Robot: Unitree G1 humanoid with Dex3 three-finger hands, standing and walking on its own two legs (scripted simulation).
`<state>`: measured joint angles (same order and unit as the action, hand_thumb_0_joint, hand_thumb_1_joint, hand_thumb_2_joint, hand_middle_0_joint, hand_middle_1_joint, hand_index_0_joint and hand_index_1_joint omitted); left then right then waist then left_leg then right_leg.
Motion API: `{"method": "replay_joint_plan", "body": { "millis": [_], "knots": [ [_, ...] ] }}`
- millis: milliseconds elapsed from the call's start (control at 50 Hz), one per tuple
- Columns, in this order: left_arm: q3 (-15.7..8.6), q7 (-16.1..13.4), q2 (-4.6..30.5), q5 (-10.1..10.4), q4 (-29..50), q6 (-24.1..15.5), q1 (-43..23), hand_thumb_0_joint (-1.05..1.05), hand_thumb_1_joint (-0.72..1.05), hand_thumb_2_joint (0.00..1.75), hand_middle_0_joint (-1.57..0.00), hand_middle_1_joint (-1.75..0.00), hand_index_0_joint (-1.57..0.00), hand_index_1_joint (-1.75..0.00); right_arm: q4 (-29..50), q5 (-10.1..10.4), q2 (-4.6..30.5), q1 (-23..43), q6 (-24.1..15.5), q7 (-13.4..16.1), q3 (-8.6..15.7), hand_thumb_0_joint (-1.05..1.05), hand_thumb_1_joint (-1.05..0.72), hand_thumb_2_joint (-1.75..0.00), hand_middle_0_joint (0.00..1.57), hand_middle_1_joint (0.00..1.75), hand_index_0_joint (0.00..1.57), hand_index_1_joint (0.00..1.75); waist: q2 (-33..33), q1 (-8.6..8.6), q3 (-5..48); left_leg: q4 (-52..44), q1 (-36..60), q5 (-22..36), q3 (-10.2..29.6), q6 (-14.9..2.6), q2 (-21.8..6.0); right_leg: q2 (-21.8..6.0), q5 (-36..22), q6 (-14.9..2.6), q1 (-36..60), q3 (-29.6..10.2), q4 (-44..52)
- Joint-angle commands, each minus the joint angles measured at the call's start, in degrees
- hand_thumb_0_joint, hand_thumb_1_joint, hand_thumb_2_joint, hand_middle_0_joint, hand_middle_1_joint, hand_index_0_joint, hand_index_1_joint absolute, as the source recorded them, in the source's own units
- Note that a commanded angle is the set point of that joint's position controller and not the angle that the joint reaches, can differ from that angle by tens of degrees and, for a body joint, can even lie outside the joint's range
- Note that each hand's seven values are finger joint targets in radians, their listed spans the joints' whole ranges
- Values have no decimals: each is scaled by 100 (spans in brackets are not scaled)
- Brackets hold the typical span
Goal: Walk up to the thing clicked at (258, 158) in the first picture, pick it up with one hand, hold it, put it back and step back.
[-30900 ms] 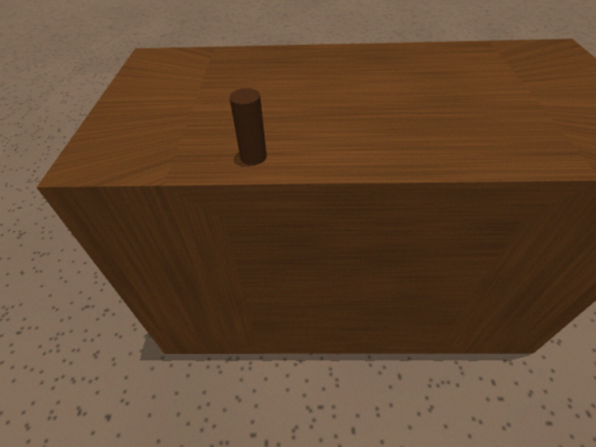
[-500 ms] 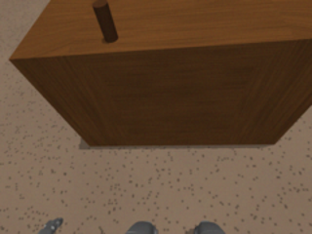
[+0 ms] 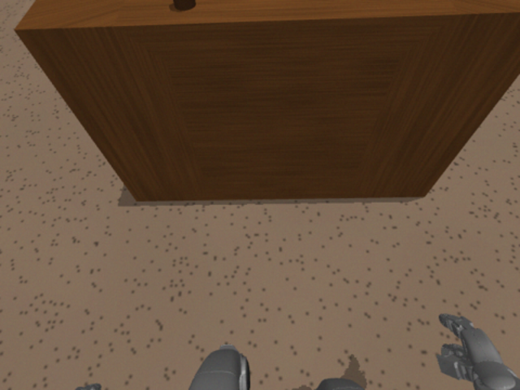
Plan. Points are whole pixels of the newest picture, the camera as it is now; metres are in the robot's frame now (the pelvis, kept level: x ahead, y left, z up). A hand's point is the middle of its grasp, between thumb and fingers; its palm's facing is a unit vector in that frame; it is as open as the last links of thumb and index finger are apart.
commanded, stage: step back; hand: left
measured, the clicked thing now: out of the picture +0.94 +0.23 +0.12
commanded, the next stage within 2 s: stand in 1.24 s
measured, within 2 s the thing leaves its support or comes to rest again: neither
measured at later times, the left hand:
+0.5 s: hand out of the picture -0.05 +0.28 -0.14, palm faces +0.08 -0.93 -0.35, open 7.4 cm
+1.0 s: hand out of the picture -0.02 +0.27 -0.13, palm faces +0.07 -0.93 -0.35, open 7.4 cm
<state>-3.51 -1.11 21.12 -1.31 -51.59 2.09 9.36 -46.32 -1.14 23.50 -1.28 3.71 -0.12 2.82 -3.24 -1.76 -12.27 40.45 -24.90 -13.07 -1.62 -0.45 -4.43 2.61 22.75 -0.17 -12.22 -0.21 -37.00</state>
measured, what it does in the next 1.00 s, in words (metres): steps on the spot: left foot, then right foot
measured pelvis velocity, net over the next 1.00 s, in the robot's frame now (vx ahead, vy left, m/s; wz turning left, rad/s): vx -0.09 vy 0.00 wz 0.06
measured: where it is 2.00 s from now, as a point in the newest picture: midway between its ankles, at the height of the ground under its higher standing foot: outside the picture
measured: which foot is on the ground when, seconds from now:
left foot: down 0.00-0.02, up 0.04-0.28, down 0.30-1.00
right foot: down 0.00-0.34, up 0.36-0.52, down 0.54-1.00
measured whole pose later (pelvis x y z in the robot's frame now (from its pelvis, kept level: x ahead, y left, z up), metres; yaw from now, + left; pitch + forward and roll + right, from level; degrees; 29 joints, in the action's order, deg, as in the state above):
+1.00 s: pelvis -0.09 +0.00 +0.02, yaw +4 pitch -2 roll -1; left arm -2.4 0.7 21.1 -1.1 -58.5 -1.2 8.7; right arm -59.3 -1.6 19.2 -8.9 -1.0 -0.7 1.9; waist -0.2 -0.7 -2.6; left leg 32.0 -11.8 -18.6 0.7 0.4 -1.2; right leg -0.3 17.8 0.3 -10.3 0.7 -29.8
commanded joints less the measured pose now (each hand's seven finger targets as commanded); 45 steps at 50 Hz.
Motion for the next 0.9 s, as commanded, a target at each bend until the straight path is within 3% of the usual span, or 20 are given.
{"method": "replay_joint_plan", "body": {
  "millis": [0, 20, 80, 120, 220, 260, 280, 300, 320, 340, 400, 520, 560, 580, 600, 620, 700, 740, 800, 880],
  "knots": [
    [-588, -21, 2273, -114, 448, -160, 367, 0, 90, 90, -20, -30, -20, -30, 487, 136, 893, 69, -41, 158, 275, 0, -90, -90, 20, 30, 20, 30, 1930, -287, 1448, 1468, -185, -2008, 485, 19, 861, -2419, -1362, -1512, -576, -2934, 1855],
    [-595, -45, 2391, -131, 667, -187, -66, 0, 90, 90, -20, -30, -20, -30, 430, 107, 1072, -66, -16, 209, 372, 0, -90, -90, 20, 30, 20, 30, 1918, -192, 1043, 2423, 7, -2340, 1156, 124, 635, -2861, -1556, -1866, -1431, -3347, 1974],
    [-403, -86, 1548, -112, 795, -192, -524, 0, 90, 90, -20, -30, -20, -30, 71, 159, 1012, -506, -53, 159, 315, 0, -90, -90, 20, 30, 20, 30, 937, 247, 1004, 2847, -76, -1646, 1202, 22, 1060, -1730, -2890, -1248, -843, -1268, 1211],
    [-419, -83, 1444, -135, 774, -182, -210, 0, 90, 90, -20, -30, -20, -30, 97, 97, 885, -512, -148, 204, 248, 0, -90, -90, 20, 30, 20, 30, 1035, 56, 1317, 2665, -189, -1553, 951, 116, 1078, -1411, -2898, -1099, -328, -959, 937],
    [-458, -60, 1435, -202, 790, -121, 109, 0, 90, 90, -20, -30, -20, -30, -33, -20, 754, -762, -375, 178, 220, 0, -90, -90, 20, 30, 20, 30, 1714, -128, 1654, -319, 29, -1596, 307, 183, 486, -1549, -1649, -1085, 979, -1095, 715],
    [-447, 1, 1416, -82, 791, -26, 10, 0, 90, 90, -20, -30, -20, -30, -309, -90, 717, -1228, -477, 191, 266, 0, -90, -90, 20, 30, 20, 30, 1481, 82, 1755, -2404, 1129, -118, 86, 63, 603, -1359, -1939, -784, 637, -770, -119],
    [-346, 39, 1148, -70, 775, 16, 179, 0, 90, 90, -20, -30, -20, -30, -403, -128, 821, -1237, -518, 211, 351, 0, -90, -90, 20, 30, 20, 30, 1043, -18, 1817, -2440, 1897, 214, 556, -17, 434, -1147, -1531, -582, -70, -649, -627],
    [-259, 64, 788, -17, 721, 32, 501, 0, 90, 90, -20, -30, -20, -30, -344, -221, 1187, -1032, -547, 227, 426, 0, -90, -90, 20, 30, 20, 30, -45, -181, 1748, -2475, 2409, -215, 2083, -347, -554, -659, 66, -322, -1375, -401, -1300],
    [-253, 42, 905, 15, 701, 38, 323, 0, 90, 90, -20, -30, -20, -30, -174, -227, 1656, -635, -558, 207, 432, 0, -90, -90, 20, 30, 20, 30, -335, -156, 1393, -2505, 1646, -1217, 3114, -902, -1459, -301, 913, -97, -1903, -265, -1383],
    [-360, 18, 1349, -22, 614, 24, -192, 0, 90, 90, -20, -30, -20, -30, -204, -117, 1910, -487, -555, 186, 450, 0, -90, -90, 20, 30, 20, 30, -631, 191, 1021, -2803, 56, -2128, 3463, -1404, -1908, -612, 1148, -56, -972, -670, -1761],
    [-377, 193, 1258, 51, 410, -46, 1, 0, 90, 90, -20, -30, -20, -30, -187, -189, 1163, -45, -635, 171, 270, 0, -90, -90, 20, 30, 20, 30, -559, -108, 697, -2304, 453, -1216, 1555, -832, -776, -496, 224, -149, -811, -573, -1191],
    [-347, 204, 1034, -67, 6, -261, 193, 0, 90, 90, -20, -30, -20, -30, -344, -129, 1141, -350, -494, 44, 295, 0, -90, -90, 20, 30, 20, 30, -543, -13, 837, -1919, 376, -2230, 1151, -556, -402, -152, -205, -187, 426, 164, 1358],
    [-434, 122, 1383, -153, -145, -379, 476, 0, 90, 90, -20, -30, -20, -30, -263, -35, 739, -388, -491, 44, 192, 0, -90, -90, 20, 30, 20, 30, 432, -136, 1098, -697, -341, -1632, 623, -161, 90, -851, 73, -480, 1119, -1232, 1782],
    [-468, 116, 1721, -135, -140, -386, 434, 0, 90, 90, -20, -30, -20, -30, -278, -24, 622, -377, -492, 64, 161, 0, -90, -90, 20, 30, 20, 30, 1097, -172, 1017, 119, -407, -1908, 346, -4, 597, -1757, 1582, -919, 425, -2596, 2341],
    [-477, 131, 1894, -153, -7, -385, -59, 0, 90, 90, -20, -30, -20, -30, -420, -54, 879, -538, -482, 78, 258, 0, -90, -90, 20, 30, 20, 30, 1150, -13, 669, 739, 135, -1953, 473, 76, 435, -2303, 2521, -1260, -705, -3035, 2626],
    [-436, 134, 1756, -135, 133, -385, -413, 0, 90, 90, -20, -30, -20, -30, -517, -22, 1005, -822, -503, 46, 299, 0, -90, -90, 20, 30, 20, 30, 957, 224, 521, 520, 505, -1671, 584, 51, 233, -2197, 2389, -1257, -1017, -2735, 2513],
    [-254, 145, 1293, -53, 8, -434, -360, 0, 90, 90, -20, -30, -20, -30, -680, -44, 669, -899, -634, 14, 225, 0, -90, -90, 20, 30, 20, 30, 963, 257, 1100, -1235, 1266, -419, 238, -65, 413, -1375, -244, -668, -433, -1182, 1714],
    [-167, 170, 1141, -13, 14, -433, -307, 0, 90, 90, -20, -30, -20, -30, -701, -71, 781, -1019, -697, 64, 260, 0, -90, -90, 20, 30, 20, 30, 861, 334, 1533, -1770, 2014, 188, 790, -214, 50, -1140, -1657, -405, -533, -791, 1047],
    [-121, 163, 1028, 61, -150, -388, -223, 0, 90, 90, -20, -30, -20, -30, -728, -42, 1259, -510, -702, 59, 308, 0, -90, -90, 20, 30, 20, 30, 64, 40, 1364, -2113, 1381, -674, 1773, -774, -901, -460, -4, -137, -267, -30, 657],
    [-154, 121, 1155, 30, -335, -480, -97, 0, 90, 90, -20, -30, -20, -30, -745, -36, 992, -304, -658, 49, 211, 0, -90, -90, 20, 30, 20, 30, -84, -11, 1237, -1658, 1028, 642, 874, -337, -315, -713, -1409, -285, 442, -310, 1163]
  ]
}}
